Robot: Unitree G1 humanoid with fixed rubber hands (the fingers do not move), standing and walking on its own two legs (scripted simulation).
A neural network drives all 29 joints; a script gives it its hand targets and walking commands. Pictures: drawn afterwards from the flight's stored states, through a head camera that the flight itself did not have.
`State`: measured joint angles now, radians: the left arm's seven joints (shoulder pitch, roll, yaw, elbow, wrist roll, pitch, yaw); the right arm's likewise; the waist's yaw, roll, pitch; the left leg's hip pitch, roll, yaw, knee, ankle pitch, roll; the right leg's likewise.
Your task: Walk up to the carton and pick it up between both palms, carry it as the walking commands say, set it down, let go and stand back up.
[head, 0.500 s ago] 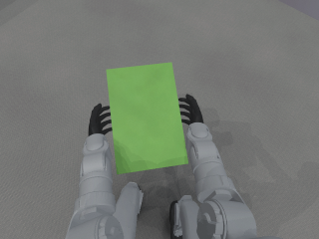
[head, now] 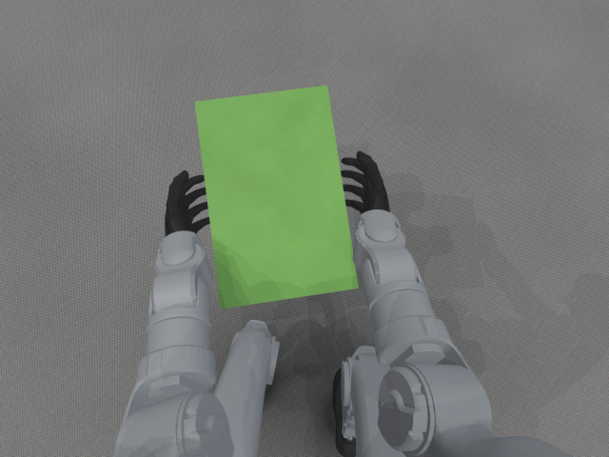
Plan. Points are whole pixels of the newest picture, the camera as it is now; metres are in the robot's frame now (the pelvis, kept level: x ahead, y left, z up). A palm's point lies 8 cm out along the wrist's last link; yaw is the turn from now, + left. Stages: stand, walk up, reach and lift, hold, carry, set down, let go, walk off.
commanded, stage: set down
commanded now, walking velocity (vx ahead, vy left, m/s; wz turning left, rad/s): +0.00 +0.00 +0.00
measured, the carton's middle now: (278, 205) +0.44 +0.10 -0.15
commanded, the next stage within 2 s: none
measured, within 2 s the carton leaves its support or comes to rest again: neither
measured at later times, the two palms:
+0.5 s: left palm (197, 231) +0.38 +0.22 -0.15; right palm (359, 209) +0.46 -0.02 -0.14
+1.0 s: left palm (206, 231) +0.41 +0.23 -0.24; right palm (345, 212) +0.48 -0.01 -0.23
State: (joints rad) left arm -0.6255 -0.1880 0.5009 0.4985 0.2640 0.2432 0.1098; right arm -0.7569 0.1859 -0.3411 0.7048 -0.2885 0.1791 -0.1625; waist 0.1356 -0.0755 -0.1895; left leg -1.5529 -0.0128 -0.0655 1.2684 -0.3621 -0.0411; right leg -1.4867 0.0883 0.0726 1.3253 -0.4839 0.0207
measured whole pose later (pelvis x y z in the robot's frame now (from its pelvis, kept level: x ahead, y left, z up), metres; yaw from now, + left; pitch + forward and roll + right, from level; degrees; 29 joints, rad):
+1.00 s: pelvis -0.03 -0.01 -0.14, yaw -2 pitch +44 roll -1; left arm -0.97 -0.04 0.55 0.60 0.23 0.29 0.08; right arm -1.15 0.09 -0.33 0.83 -0.22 0.23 -0.24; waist 0.15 -0.10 -0.06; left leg -2.07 -0.01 -0.09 1.75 -0.45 -0.07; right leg -2.01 0.14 0.04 1.81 -0.58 0.03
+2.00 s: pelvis -0.04 +0.00 -0.23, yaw -2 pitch +41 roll +0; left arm -1.26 0.11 0.51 0.74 0.13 0.27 0.05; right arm -1.46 -0.11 -0.19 0.99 -0.08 0.22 -0.23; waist 0.19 -0.07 0.23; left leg -2.30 -0.02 -0.07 2.05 -0.48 -0.06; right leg -2.23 0.18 0.06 2.12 -0.62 0.08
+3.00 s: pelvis -0.04 +0.00 -0.23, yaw -3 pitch +41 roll +1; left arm -1.29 0.15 0.53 0.86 0.14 0.23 -0.02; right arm -1.50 -0.13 -0.18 1.09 -0.10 0.19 -0.17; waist 0.20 -0.09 0.29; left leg -2.28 0.00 -0.06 2.07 -0.50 -0.07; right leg -2.24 0.21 0.07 2.15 -0.62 0.07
